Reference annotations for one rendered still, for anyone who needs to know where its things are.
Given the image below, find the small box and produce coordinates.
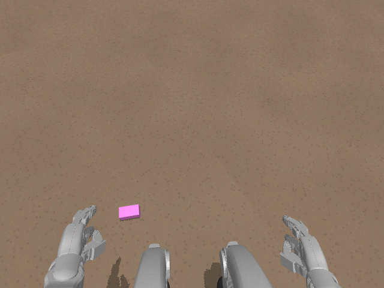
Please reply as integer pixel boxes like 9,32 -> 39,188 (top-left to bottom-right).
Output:
119,204 -> 140,220

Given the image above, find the left robot hand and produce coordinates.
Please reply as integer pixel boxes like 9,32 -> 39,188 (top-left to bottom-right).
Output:
57,205 -> 106,264

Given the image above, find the left robot arm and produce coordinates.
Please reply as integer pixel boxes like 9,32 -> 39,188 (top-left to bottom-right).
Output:
44,253 -> 85,288

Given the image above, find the right robot arm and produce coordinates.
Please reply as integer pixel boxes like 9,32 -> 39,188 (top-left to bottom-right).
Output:
306,269 -> 342,288

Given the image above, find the right robot hand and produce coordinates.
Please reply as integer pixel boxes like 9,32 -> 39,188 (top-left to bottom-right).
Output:
280,215 -> 329,278

